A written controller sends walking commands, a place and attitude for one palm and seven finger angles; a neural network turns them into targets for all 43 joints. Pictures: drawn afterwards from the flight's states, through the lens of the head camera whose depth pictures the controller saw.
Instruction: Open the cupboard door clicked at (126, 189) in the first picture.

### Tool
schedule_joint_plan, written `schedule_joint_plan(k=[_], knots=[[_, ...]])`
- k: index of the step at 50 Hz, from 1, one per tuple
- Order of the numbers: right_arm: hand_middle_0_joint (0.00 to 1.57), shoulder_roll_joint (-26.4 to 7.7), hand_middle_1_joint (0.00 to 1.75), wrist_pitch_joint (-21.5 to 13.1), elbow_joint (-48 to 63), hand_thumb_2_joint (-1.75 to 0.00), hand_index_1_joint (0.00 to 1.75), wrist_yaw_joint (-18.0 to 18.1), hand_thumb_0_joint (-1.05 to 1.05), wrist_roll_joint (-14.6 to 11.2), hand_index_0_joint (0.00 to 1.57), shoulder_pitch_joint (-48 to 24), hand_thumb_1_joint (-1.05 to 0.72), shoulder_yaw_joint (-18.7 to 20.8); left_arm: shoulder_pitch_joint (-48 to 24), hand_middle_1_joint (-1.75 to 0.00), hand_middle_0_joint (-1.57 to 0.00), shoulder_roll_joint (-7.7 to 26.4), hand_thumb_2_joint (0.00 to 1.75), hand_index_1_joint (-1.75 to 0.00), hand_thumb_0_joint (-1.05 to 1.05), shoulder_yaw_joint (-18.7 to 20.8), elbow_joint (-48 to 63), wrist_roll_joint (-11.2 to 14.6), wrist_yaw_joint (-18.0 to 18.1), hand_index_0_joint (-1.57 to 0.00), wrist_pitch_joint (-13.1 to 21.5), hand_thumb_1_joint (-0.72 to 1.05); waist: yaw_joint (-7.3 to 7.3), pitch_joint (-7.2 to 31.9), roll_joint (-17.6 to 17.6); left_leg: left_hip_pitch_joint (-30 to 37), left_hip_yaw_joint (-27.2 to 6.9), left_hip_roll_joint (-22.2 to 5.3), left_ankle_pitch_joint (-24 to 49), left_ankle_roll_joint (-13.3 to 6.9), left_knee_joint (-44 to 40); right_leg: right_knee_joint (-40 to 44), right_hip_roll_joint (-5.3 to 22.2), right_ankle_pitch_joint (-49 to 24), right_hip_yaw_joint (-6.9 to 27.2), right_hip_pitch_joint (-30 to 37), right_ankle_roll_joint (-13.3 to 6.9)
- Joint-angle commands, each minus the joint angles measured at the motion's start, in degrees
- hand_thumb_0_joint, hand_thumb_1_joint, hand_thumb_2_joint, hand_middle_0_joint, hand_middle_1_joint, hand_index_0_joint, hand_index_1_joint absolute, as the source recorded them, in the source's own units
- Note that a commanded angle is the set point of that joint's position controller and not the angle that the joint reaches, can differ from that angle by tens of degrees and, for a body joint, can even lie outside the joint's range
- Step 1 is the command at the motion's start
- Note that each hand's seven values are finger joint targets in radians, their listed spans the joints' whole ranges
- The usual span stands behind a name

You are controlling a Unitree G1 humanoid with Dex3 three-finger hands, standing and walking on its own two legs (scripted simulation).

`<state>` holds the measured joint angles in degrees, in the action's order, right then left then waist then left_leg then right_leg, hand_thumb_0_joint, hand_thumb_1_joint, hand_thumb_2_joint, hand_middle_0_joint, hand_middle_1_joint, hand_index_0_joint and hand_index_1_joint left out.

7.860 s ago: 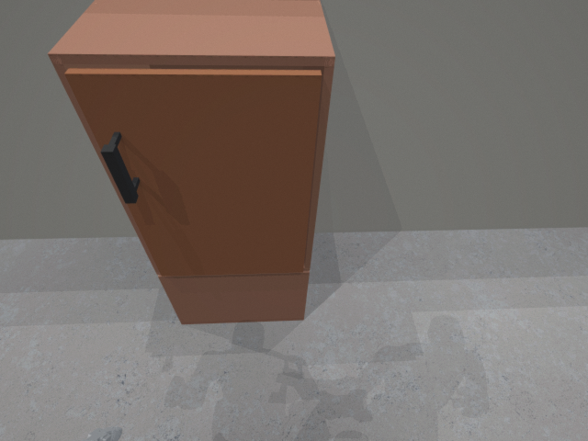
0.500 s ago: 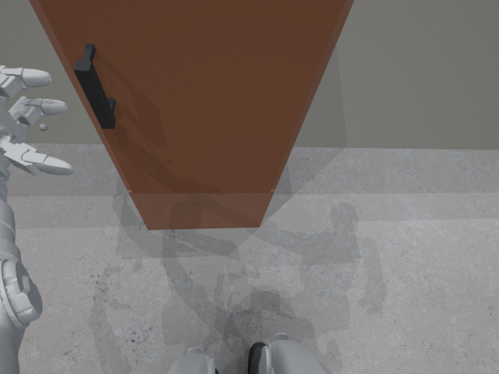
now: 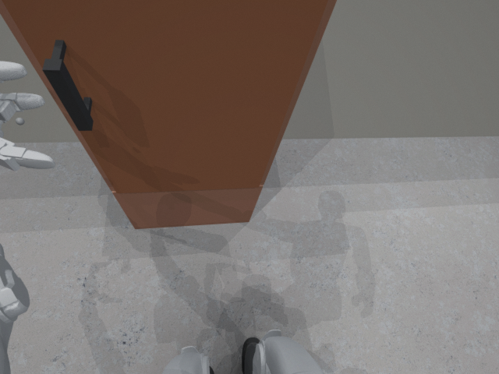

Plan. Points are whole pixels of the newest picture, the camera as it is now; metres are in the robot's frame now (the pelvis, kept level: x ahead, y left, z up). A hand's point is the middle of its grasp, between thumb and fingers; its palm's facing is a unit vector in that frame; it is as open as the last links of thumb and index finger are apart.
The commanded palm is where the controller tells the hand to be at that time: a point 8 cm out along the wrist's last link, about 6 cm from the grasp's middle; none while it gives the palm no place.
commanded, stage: move the hooked fingers beside the handle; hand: left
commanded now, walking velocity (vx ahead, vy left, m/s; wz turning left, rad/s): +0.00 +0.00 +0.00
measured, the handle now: (73, 88) +0.53 +0.24 +0.07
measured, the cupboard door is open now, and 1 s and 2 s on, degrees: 0 0 1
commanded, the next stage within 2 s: slide the fingers in behind the handle in 0.48 s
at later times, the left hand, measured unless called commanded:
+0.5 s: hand (27, 115) +0.48 +0.29 +0.08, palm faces +0.05 -1.00 -0.03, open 14.0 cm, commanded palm +0.46 +0.32 +0.07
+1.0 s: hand (43, 121) +0.47 +0.27 +0.07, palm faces +0.02 -1.00 -0.01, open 14.0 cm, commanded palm +0.45 +0.30 +0.07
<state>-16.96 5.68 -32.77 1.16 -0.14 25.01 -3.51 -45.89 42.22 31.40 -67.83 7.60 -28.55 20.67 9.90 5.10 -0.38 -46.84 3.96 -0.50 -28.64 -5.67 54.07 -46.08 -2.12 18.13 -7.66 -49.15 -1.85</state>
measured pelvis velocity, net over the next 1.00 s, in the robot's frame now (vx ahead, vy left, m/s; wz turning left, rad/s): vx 0.00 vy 0.00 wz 0.01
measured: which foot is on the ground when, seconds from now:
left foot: down 0.00-1.00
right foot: down 0.00-1.00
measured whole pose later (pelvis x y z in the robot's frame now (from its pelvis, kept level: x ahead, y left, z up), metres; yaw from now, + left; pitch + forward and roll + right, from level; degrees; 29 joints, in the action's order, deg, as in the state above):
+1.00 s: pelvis +0.00 +0.00 +0.00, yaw +0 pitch +20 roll -5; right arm -17.0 6.2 -32.7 0.7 -0.6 23.4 -3.1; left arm -44.4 36.9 27.1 -63.4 9.2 -25.9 21.0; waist 8.9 5.4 -0.6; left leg -45.8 3.4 -0.4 -28.8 -5.3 54.0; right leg -46.1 -2.2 18.6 -7.9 -48.1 -2.1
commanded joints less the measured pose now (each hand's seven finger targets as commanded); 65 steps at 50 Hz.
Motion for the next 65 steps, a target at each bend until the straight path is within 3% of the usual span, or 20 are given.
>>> schedule_joint_plan(k=[1, 4, 8, 10, 13, 16, 19, 20, 22, 27, 29, 33, 36, 42, 45, 48, 54, 58, 61, 65], knots=[[0.2, -11.82, 0.3, -0.65, 2.13, -0.9, 0.3, 0.86, 0.0, 0.35, 0.2, 8.41, -0.9, 4.51, -24.03, -1.2, -0.3, 19.46, 0.3, -1.2, 0.0, 1.87, 14.38, 1.46, -0.04, -0.3, 5.02, -0.5, -0.8, 25.85, -12.12, 19.37, -10.17, -2.79, 38.95, 6.84, -6.03, 0.99, -1.26, -14.22, 5.34, 11.96, -0.05], [0.2, -11.75, 0.3, -0.79, 1.85, -0.9, 0.3, 0.78, 0.0, 0.29, 0.2, 8.32, -0.9, 4.59, -23.25, -1.2, -0.3, 17.86, 0.3, -1.2, 0.0, 1.15, 14.96, 2.49, -1.12, -0.3, 5.4, -0.5, -1.09, 28.3, -15.28, 23.74, -10.79, -3.12, 43.57, 7.69, -5.51, 0.87, -1.4, -14.92, 5.09, 10.44, -0.22], [0.2, -11.6, 0.3, -0.33, 1.47, -0.9, 0.3, 0.77, 0.0, 0.0, 0.2, 7.97, -0.9, 4.41, -21.28, -1.2, -0.3, 13.49, 0.3, -1.2, 0.0, -2.07, 12.16, 3.01, -2.29, -0.3, 3.65, -0.5, -0.7, 24.66, -13.48, 23.59, -11.06, -3.33, 42.97, 7.53, -5.9, 1.48, -1.32, -13.24, 4.49, 8.25, -0.05], [0.2, -11.83, 0.3, -0.11, 1.63, -0.9, 0.3, 0.91, 0.0, -0.22, 0.2, 7.72, -0.9, 4.22, -20.01, -1.2, -0.3, 13.12, 0.3, -1.2, 0.0, -2.63, 8.83, 2.82, -2.11, -0.3, 2.09, -0.5, -0.23, 21.91, -9.46, 19.46, -10.6, -2.92, 38.96, 6.78, -6.2, 1.69, -1.21, -12.62, 4.56, 8.79, 0.12], [0.2, -11.78, 0.3, -0.05, 2.41, -0.9, 0.3, 0.94, 0.0, -0.05, 0.2, 7.74, -0.9, 4.23, -21.54, -1.2, -0.3, 14.98, 0.3, -1.2, 0.0, -1.39, 11.38, 2.42, -1.2, -0.3, 2.33, -0.5, -0.95, 24.13, -11.15, 19.71, -10.43, -2.7, 40.57, 7.0, -6.05, 0.8, -1.07, -14.49, 4.69, 10.15, -0.14], [0.2, -11.75, 0.3, -0.32, 2.51, -0.9, 0.3, 1.0, 0.0, 0.12, 0.2, 7.33, -0.9, 4.27, -23.54, -1.2, -0.3, 17.5, 0.3, -1.2, 0.0, 0.31, 11.54, 1.65, 0.56, -0.3, 3.42, -0.5, -0.73, 23.36, -9.14, 16.34, -10.13, -2.41, 36.19, 6.69, -5.69, 0.47, -1.02, -13.45, 5.09, 11.19, -0.08], [0.2, -11.57, 0.3, -0.56, 2.09, -0.9, 0.3, 0.88, 0.0, 0.32, 0.2, 7.58, -0.9, 4.22, -27.58, -1.2, -0.3, 17.43, 0.3, -1.2, 0.0, -0.17, 14.93, 1.3, 1.4, -0.3, 5.39, -0.5, -0.49, 27.1, -14.51, 21.31, -10.81, -2.74, 39.76, 7.7, -4.97, -0.11, -1.07, -13.46, 5.21, 9.25, -0.21], [0.2, -11.76, 0.3, -0.73, 2.11, -0.9, 0.3, 0.93, 0.0, 0.52, 0.2, 7.91, -0.9, 4.44, -26.9, -1.2, -0.3, 19.35, 0.3, -1.2, 0.0, 1.48, 16.51, 1.15, 1.71, -0.3, 5.93, -0.5, -1.34, 29.84, -15.09, 22.87, -11.27, -2.88, 42.29, 8.08, -4.83, -0.45, -1.03, -14.23, 5.14, 10.27, -0.34], [0.2, -11.53, 0.3, -0.78, 2.1, -0.9, 0.3, 0.84, 0.0, 0.44, 0.2, 8.04, -0.9, 4.31, -26.35, -1.2, -0.3, 17.78, 0.3, -1.2, 0.0, 0.46, 16.39, 1.49, 1.46, -0.3, 5.87, -0.5, -0.86, 30.81, -14.95, 24.69, -11.6, -3.14, 45.44, 8.3, -4.43, -0.56, -1.24, -15.29, 4.92, 9.55, -0.33], [0.2, -11.63, 0.3, -0.4, 2.01, -0.9, 0.3, 1.05, 0.0, -0.07, 0.2, 7.67, -0.9, 3.77, -22.71, -1.2, -0.3, 15.47, 0.3, -1.2, 0.0, -1.04, 8.13, 1.49, 0.37, -0.3, 2.21, -0.5, -0.3, 23.4, -10.12, 16.78, -10.16, -2.46, 37.58, 6.56, -5.5, 0.56, -1.08, -14.2, 5.01, 10.92, -0.08], [0.2, -11.69, 0.3, -0.29, 2.44, -0.9, 0.3, 1.12, 0.0, -0.08, 0.2, 7.9, -0.9, 3.87, -21.24, -1.2, -0.3, 17.61, 0.3, -1.2, 0.0, 0.07, 8.13, 0.97, 0.33, -0.3, 1.55, -0.5, -0.99, 24.17, -8.76, 14.65, -9.58, -2.14, 36.23, 6.15, -5.79, 0.54, -0.95, -15.27, 5.28, 13.42, 0.07], [0.2, -11.58, 0.3, -0.24, 2.92, -0.9, 0.3, 0.68, 0.0, 0.16, 0.2, 8.19, -0.9, 4.12, -22.28, -1.2, -0.3, 17.11, 0.3, -1.2, 0.0, 0.18, 13.45, 1.77, 0.34, -0.3, 3.72, -0.5, -1.44, 28.02, -11.66, 18.02, -9.72, -2.5, 39.49, 6.69, -5.45, 0.24, -1.14, -16.74, 5.58, 13.68, -0.21], [0.2, -11.38, 0.3, -0.44, 2.76, -0.9, 0.3, 0.47, 0.0, 0.13, 0.2, 7.78, -0.9, 4.36, -21.57, -1.2, -0.3, 16.02, 0.3, -1.2, 0.0, 0.66, 13.94, 2.82, 0.7, -0.3, 4.71, -0.5, -1.09, 27.29, -9.46, 16.49, -9.22, -2.39, 36.91, 6.06, -5.49, 0.64, -1.23, -16.78, 5.81, 14.88, -0.06], [0.2, -11.26, 0.3, -0.25, 3.1, -0.9, 0.3, 0.27, 0.0, 0.02, 0.2, 7.66, -0.9, 4.55, -18.77, -1.2, -0.3, 15.14, 0.3, -1.2, 0.0, 0.33, 16.51, 2.61, 1.1, -0.3, 4.32, -0.5, -2.48, 27.68, -13.87, 20.27, -9.62, -2.49, 42.23, 6.81, -5.69, 0.47, -1.26, -17.15, 5.41, 13.44, -0.53], [0.2, -10.82, 0.3, 0.04, 2.54, -0.9, 0.3, 0.14, 0.0, -0.14, 0.2, 7.33, -0.9, 4.33, -20.74, -1.2, -0.3, 11.8, 0.3, -1.2, 0.0, -2.32, 15.62, 2.66, 1.83, -0.3, 3.75, -0.5, -1.06, 24.47, -11.04, 18.93, -9.49, -2.51, 38.51, 6.41, -6.15, 1.25, -1.32, -15.51, 5.16, 12.39, 0.05], [0.2, -10.91, 0.3, -0.09, 2.56, -0.9, 0.3, 0.25, 0.0, -0.07, 0.2, 7.31, -0.9, 4.54, -21.25, -1.2, -0.3, 11.35, 0.3, -1.2, 0.0, -2.22, 17.89, 2.97, 2.74, -0.3, 4.48, -0.5, -1.74, 26.97, -13.06, 22.0, -10.07, -2.63, 40.83, 7.12, -6.27, 1.04, -1.29, -15.38, 5.12, 12.04, -0.22], [0.2, -10.42, 0.3, -0.27, 2.03, -0.9, 0.3, 0.13, 0.0, -0.21, 0.2, 6.66, -0.9, 4.25, -21.81, -1.2, -0.3, 6.79, 0.3, -1.2, 0.0, -5.43, 14.12, 2.32, 4.61, -0.3, 4.14, -0.5, -0.65, 22.45, -10.37, 19.4, -10.03, -2.53, 36.88, 7.01, -6.66, 1.05, -1.04, -13.39, 4.84, 10.23, 0.1], [0.2, -10.44, 0.3, -0.46, 2.31, -0.9, 0.3, 0.13, 0.0, -0.08, 0.2, 6.78, -0.9, 4.35, -22.54, -1.2, -0.3, 8.17, 0.3, -1.2, 0.0, -4.37, 15.79, 1.76, 5.69, -0.3, 4.81, -0.5, -1.28, 26.19, -10.52, 20.71, -10.21, -2.41, 38.81, 7.3, -6.3, 0.34, -0.95, -14.57, 5.06, 11.48, -0.06], [0.2, -10.38, 0.3, -0.69, 1.98, -0.9, 0.3, 0.25, 0.0, -0.09, 0.2, 6.51, -0.9, 4.16, -24.22, -1.2, -0.3, 8.38, 0.3, -1.2, 0.0, -4.13, 13.24, 1.44, 6.46, -0.3, 4.91, -0.5, -0.69, 23.16, -6.91, 15.75, -9.67, -1.97, 32.94, 6.44, -6.43, 0.48, -0.83, -13.62, 5.43, 12.88, 0.08], [0.2, -10.07, 0.3, -1.1, 1.71, -0.9, 0.3, 0.1, 0.0, 0.07, 0.2, 6.57, -0.9, 4.19, -25.38, -1.2, -0.3, 6.49, 0.3, -1.2, 0.0, -5.62, 15.82, 1.08, 7.08, -0.3, 6.08, -0.5, -1.08, 26.48, -11.85, 21.24, -10.74, -2.44, 37.56, 7.72, -6.12, -0.02, -0.81, -13.17, 5.1, 10.11, -0.08]])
